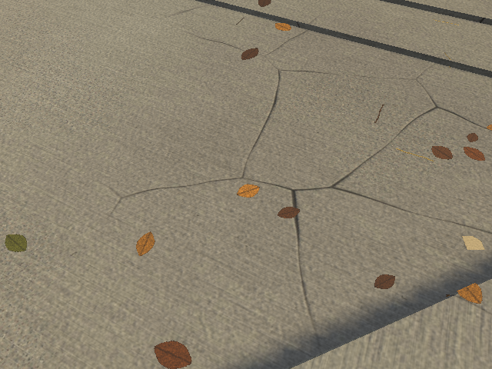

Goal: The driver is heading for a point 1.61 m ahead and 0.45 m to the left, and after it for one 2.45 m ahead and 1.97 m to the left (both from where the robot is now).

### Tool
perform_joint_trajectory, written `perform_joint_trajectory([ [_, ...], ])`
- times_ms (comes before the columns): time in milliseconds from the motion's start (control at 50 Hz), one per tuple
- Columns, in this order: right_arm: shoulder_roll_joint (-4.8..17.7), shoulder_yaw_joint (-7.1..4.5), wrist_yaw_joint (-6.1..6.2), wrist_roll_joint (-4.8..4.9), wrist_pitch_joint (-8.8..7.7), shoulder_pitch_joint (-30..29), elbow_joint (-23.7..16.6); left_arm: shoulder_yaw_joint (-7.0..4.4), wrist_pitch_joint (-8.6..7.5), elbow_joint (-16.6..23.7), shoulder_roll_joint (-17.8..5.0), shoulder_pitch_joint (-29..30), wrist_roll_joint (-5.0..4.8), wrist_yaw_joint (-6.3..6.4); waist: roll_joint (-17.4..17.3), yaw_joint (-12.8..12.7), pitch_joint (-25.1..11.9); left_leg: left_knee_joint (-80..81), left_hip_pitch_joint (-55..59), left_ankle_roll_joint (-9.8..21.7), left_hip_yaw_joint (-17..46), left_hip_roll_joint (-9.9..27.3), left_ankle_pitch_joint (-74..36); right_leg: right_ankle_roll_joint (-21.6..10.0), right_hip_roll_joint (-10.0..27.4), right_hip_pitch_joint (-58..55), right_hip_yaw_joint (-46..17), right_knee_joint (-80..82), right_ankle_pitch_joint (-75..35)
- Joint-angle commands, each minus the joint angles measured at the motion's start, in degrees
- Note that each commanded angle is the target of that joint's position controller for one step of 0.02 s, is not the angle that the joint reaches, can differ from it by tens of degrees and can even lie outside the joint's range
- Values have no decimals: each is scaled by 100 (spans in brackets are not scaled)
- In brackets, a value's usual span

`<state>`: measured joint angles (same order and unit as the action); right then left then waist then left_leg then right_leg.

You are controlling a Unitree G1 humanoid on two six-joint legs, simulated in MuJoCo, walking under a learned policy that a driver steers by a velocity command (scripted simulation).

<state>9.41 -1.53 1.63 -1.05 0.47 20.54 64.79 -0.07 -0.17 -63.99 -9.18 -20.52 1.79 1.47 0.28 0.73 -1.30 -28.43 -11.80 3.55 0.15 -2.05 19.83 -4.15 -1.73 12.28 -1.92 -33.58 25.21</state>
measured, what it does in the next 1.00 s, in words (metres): walks ahead: left foot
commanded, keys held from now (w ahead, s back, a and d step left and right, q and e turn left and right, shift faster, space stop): w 1.00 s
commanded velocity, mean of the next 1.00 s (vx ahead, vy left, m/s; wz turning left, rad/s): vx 0.45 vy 0.00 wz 0.00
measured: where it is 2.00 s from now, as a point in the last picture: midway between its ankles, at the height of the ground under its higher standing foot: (260, 227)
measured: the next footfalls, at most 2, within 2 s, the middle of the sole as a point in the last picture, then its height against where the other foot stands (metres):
left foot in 0.48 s outside the picture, level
right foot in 1.16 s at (302, 306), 0.11 m lower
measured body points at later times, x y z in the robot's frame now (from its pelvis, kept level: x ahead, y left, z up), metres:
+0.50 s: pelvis +0.21 +0.00 -0.02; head +0.26 +0.00 +0.43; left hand +0.08 +0.21 -0.16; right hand +0.41 -0.22 -0.14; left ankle +0.33 +0.06 -0.74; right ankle +0.00 -0.10 -0.72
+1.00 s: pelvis +0.49 -0.01 -0.01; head +0.51 -0.01 +0.44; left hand +0.68 +0.21 -0.13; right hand +0.39 -0.24 -0.15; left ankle +0.33 +0.06 -0.74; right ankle +0.68 -0.16 -0.71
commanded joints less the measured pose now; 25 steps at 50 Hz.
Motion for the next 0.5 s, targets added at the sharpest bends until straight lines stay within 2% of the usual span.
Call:
perform_joint_trajectory([
  [20, 889, -236, -15, -15, -61, 513, -53, -67, -227, 467, -276, 295, 29, -94, -780, 97, 861, 1933, -176, 984, 2511, 1740, 2476, -45, 78, 1018, 338, -425, -112],
  [40, 894, -250, -31, 3, -78, 229, -149, -71, -271, 431, -223, 63, 3, -123, -734, -108, 898, 1835, -622, 897, 2248, 1604, 2387, -95, 71, 494, 367, -85, -49],
  [60, 854, -256, -45, 39, -87, -154, -279, -74, -302, 285, -136, -417, -40, -134, -675, -402, 954, 1570, -1307, 736, 1813, 1312, 2284, -166, -29, -391, 411, 473, -134],
  [80, 765, -252, -52, 59, -116, -544, -448, -104, -331, 67, -154, -1055, -70, -106, -390, -699, 1043, 940, -2137, 534, 1296, 908, 2032, -232, -12, -1376, 146, 1053, -178],
  [100, 401, -158, -83, 94, -196, -883, -689, -224, -377, -70, -615, -1749, -37, -33, 758, -970, 945, -625, -3054, 225, 410, 229, 1487, -449, 1064, -2130, -1590, 2052, 942],
  [120, 286, -119, -128, -7, -272, -1033, -917, -379, -357, -229, -1122, -2284, -58, -36, 1607, -1027, 1031, -2055, -3756, 125, -353, -91, 1055, -848, 2158, -2269, -3338, 2792, 1739],
  [140, 624, -186, -171, -148, -311, -1155, -940, -339, -333, -142, -880, -1921, -14, -20, 757, -769, 1329, -2775, -3849, 178, -77, 273, 718, -976, 2223, -1829, -3266, 2679, 1397],
  [160, 508, -172, -231, -130, -365, -1013, -885, -298, -368, 7, -730, -1544, -12, -27, 415, -526, 1296, -3030, -3726, 183, 14, 393, 329, -913, 2021, -1621, -2822, 2650, 828],
  [180, 440, -161, -286, -96, -410, -883, -820, -278, -421, 109, -664, -1283, -21, -32, 308, -360, 1188, -3134, -3577, 144, 41, 492, -7, -816, 1802, -1592, -2368, 2687, 203],
  [240, 463, -192, -385, -108, -378, -962, -862, -190, -535, 120, -462, -1216, -58, -10, 428, -180, 931, -3012, -3341, -7, -198, 499, -580, -658, 1377, -1629, -1313, 2640, -1782],
  [300, 320, -128, -378, -70, -307, -1610, -1177, -130, -562, 51, -412, -1418, -59, -5, 496, -212, 944, -2418, -3184, -91, -514, 364, -901, -631, 1171, -1420, -679, 2443, -3499],
  [360, 239, -30, -397, -3, -283, -2438, -1545, -108, -580, 71, -514, -1378, -66, 3, 589, -320, 1099, -1130, -2415, -35, -798, 159, -1272, -578, 1042, -921, -394, 2485, -4017],
  [400, 372, -44, -386, 17, -275, -2434, -1659, -132, -610, 59, -706, -1296, -70, 9, 728, -260, 1000, -621, -1555, 92, -931, -42, -1392, -504, 1078, -793, -273, 2423, -4790],
  [440, 670, -160, -300, 49, -300, -1601, -1477, -166, -651, 58, -854, -1099, -83, 6, 743, 156, 516, -524, -412, 278, -820, -287, -1422, -371, 1137, -977, -108, 1571, -6383],
  [460, 832, -245, -248, 53, -335, -760, -1217, -183, -637, 68, -922, -996, -113, 14, 626, 526, 64, -297, 359, 409, -763, -358, -1409, -290, 1108, -1110, 4, 626, -6757],
  [480, 1016, -339, -191, -1, -377, 76, -972, -188, -621, 99, -965, -930, -133, 16, 510, 891, -373, -17, 1395, 537, -421, -30, -1386, -202, 957, -681, 118, -550, -5967],
  [500, 1550, -459, -157, -143, -411, 929, -850, -127, -588, 250, -654, -1132, -115, -1, -323, 986, -1105, 111, 2502, 760, 1266, 1481, -428, -168, 590, 194, 381, -2425, -3464],
])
